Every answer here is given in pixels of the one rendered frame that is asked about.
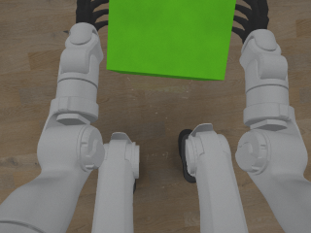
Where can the carton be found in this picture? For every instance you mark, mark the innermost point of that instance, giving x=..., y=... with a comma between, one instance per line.
x=178, y=39

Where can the robot right forearm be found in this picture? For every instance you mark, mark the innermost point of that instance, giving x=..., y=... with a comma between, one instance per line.
x=266, y=85

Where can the left robot hand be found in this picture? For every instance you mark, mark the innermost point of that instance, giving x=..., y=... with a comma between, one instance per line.
x=85, y=13

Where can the right robot upper arm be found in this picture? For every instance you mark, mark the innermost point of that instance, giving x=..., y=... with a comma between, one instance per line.
x=276, y=161

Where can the robot right thigh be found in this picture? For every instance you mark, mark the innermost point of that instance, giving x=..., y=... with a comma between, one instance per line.
x=220, y=204

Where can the right robot hand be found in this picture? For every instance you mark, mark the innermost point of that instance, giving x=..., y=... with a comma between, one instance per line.
x=257, y=18

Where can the left robot upper arm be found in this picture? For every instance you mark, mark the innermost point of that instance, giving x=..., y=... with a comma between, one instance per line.
x=67, y=154

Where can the robot left forearm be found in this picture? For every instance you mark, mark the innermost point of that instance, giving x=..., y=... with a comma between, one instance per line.
x=77, y=80

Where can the left robot shin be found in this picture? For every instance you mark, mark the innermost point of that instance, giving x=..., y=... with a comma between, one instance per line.
x=116, y=136

